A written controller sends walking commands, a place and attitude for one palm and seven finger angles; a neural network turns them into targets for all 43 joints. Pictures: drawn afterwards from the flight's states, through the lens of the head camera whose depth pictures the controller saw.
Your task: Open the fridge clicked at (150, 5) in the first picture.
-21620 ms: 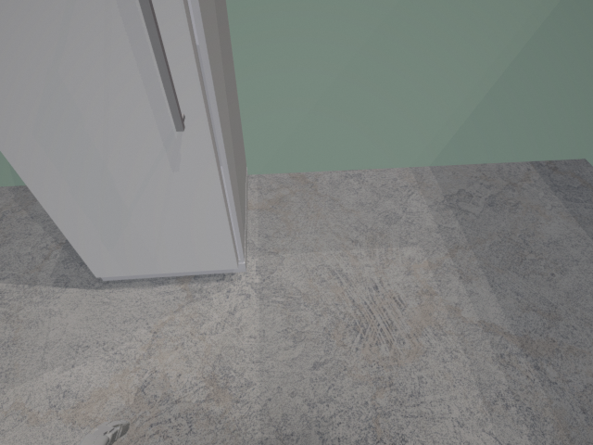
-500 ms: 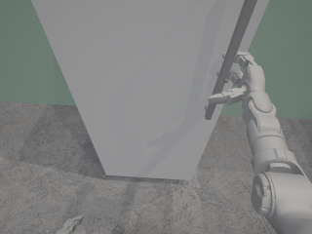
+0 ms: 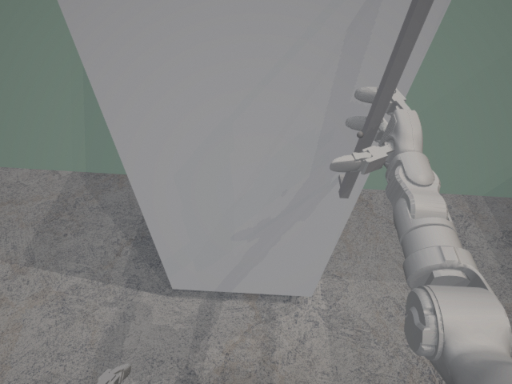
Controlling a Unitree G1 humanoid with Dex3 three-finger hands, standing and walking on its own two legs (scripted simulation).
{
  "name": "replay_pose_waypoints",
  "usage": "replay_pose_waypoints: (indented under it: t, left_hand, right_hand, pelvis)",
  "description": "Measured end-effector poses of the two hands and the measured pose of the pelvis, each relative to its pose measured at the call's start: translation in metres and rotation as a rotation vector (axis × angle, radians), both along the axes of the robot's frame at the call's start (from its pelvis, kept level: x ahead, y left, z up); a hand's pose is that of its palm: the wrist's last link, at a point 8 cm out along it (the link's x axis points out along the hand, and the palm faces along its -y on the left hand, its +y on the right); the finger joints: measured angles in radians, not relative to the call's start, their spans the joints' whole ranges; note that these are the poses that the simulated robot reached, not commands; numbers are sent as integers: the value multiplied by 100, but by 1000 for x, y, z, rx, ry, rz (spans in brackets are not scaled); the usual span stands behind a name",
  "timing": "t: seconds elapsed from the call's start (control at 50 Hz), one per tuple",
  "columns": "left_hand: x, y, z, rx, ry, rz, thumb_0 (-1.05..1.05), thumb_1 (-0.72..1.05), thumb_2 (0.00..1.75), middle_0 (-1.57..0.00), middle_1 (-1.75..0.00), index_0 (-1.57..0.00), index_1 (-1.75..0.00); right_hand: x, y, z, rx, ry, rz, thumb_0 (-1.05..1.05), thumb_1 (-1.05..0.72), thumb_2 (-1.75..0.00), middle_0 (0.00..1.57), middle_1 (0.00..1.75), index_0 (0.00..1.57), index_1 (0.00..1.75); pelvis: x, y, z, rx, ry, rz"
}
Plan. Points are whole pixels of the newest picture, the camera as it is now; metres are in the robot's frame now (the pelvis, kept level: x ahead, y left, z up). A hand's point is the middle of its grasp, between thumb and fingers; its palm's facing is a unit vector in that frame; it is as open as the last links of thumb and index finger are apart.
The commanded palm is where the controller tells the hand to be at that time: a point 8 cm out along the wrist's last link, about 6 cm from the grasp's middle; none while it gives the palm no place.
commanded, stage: slide the fingers in behind the handle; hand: right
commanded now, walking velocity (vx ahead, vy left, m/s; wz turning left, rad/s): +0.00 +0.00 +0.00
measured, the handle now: (381, 87) +0.52 -0.12 +0.22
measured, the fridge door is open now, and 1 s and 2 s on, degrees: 0 0 0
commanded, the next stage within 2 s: grip the handle and tug to test in 0.58 s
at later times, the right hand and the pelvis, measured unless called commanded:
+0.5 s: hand (359, 133) +0.47 -0.10 +0.17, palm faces -0.08 +1.00 +0.00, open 13.9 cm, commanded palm +0.45 -0.15 +0.17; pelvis +0.01 +0.00 +0.00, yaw +0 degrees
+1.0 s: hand (359, 132) +0.47 -0.10 +0.17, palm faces -0.08 +1.00 +0.00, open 11.5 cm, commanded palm +0.45 -0.15 +0.17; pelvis +0.00 -0.01 +0.00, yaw +0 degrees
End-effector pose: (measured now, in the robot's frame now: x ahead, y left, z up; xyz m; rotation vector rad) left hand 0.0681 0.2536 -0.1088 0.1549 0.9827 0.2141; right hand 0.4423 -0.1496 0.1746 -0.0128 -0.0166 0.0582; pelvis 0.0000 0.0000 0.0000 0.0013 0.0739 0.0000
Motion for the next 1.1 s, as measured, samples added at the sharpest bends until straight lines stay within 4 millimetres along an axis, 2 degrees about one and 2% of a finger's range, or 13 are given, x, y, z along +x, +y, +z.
replay_pose_waypoints:
  t: [0.18, 0.42, 0.76, 0.9, 1.1]
  left_hand:
    - [4, 0, -1, -11, -2, -6, 1, 91, 90, -20, -30, -20, -30]
    - [11, -2, 0, 1, 4, -19, 1, 91, 90, -20, -30, -20, -30]
    - [2, -12, 0, -5, 9, 3, 1, 90, 90, -20, -30, -20, -30]
    - [-3, -15, 0, -4, 19, 7, 1, 90, 90, -20, -30, -20, -30]
    - [-13, -13, -1, 5, 39, 13, 1, 90, 90, -20, -30, -20, -30]
  right_hand:
    - [-1, 1, 0, -1, -4, -1, -1, 50, -30, 28, 120, 25, 120]
    - [6, 0, -3, 6, 5, 14, -1, 50, -30, 31, 121, 29, 121]
    - [7, -1, -3, 15, 0, 27, -1, 49, -30, 31, 122, 31, 121]
    - [8, 0, -4, 9, 5, 22, -1, 33, -37, 33, 124, 32, 123]
    - [11, -4, -4, 16, 7, 18, 0, -9, -55, 38, 129, 37, 129]
  pelvis:
    - [3, 2, 0, -1, -3, -1]
    - [5, -1, 0, 1, 10, -8]
    - [5, -10, 0, 4, 8, 4]
    - [3, -12, -1, 6, 8, 3]
    - [1, -12, -1, 7, 16, 4]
